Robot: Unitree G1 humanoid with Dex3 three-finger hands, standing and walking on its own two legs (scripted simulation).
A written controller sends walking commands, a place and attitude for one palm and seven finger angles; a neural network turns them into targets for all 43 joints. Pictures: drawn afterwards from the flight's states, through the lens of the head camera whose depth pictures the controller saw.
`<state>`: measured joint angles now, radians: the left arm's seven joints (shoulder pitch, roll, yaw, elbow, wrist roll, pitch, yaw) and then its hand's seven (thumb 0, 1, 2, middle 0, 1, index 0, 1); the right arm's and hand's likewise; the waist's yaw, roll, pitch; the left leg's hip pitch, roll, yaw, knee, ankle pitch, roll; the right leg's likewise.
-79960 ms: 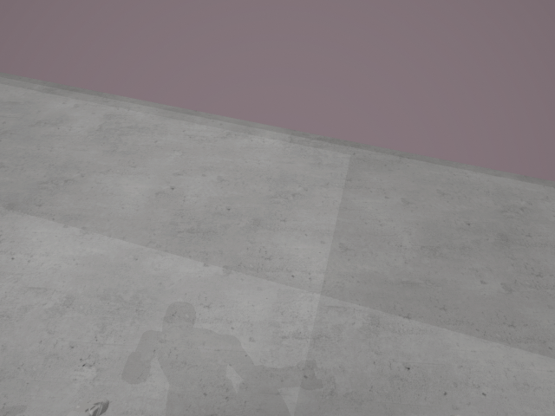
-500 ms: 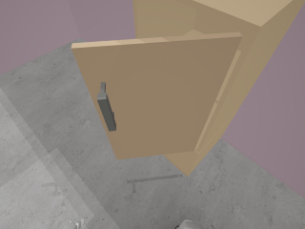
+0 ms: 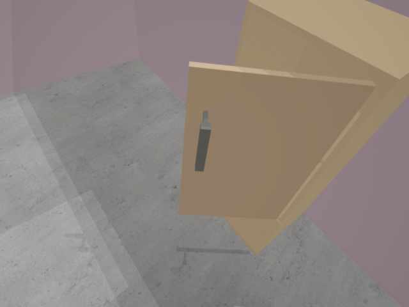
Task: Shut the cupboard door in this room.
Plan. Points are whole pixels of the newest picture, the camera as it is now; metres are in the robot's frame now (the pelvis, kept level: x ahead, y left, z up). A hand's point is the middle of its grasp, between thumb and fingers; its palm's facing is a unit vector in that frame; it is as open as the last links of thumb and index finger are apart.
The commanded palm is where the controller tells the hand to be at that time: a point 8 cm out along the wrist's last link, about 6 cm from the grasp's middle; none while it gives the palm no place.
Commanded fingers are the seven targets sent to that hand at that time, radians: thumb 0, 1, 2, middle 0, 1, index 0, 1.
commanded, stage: come to a stop and stand still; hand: left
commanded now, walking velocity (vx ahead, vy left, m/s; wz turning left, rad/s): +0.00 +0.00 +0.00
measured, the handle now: (202, 142) +0.45 +0.05 +0.06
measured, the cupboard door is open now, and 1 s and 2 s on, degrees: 51 51 51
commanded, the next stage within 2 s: look again from close up in 0.82 s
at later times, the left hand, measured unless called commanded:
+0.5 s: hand out of the picture -0.04 +0.15 -0.17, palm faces -0.01 -0.99 -0.15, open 7.3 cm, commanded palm none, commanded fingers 0.00 0.90 0.90 -0.20 -0.30 -0.20 -0.30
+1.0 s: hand out of the picture -0.07 +0.14 -0.17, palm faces +0.00 -0.99 -0.14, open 7.4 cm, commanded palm none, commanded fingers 0.00 0.90 0.90 -0.20 -0.30 -0.20 -0.30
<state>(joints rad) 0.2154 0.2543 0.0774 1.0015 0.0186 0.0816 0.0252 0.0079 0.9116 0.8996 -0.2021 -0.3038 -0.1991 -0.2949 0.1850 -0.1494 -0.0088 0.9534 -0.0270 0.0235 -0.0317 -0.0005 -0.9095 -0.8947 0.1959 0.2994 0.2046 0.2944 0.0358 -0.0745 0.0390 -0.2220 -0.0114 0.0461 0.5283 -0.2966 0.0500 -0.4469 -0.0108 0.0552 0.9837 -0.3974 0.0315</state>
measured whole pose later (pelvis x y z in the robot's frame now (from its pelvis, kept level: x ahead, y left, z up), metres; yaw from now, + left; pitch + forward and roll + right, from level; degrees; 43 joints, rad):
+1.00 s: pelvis -0.04 +0.00 +0.00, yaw -1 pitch -1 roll -1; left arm 0.34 0.09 -0.02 1.13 0.02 -0.04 0.05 0.01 0.91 0.90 -0.20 -0.30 -0.20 -0.30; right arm 0.29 -0.12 0.01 1.12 -0.02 -0.01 -0.04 0.01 -0.93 -0.89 0.20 0.30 0.20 0.29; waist -0.01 0.01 0.05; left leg -0.26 0.00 0.06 0.47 -0.20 0.04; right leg -0.11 0.04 0.00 0.41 -0.27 -0.02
